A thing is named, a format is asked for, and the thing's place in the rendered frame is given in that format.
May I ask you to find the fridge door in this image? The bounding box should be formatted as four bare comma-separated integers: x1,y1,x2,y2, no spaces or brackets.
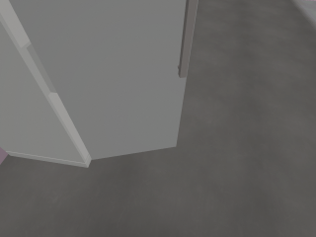
9,0,198,160

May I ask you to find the handle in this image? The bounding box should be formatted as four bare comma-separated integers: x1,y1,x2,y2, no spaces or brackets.
178,0,198,78

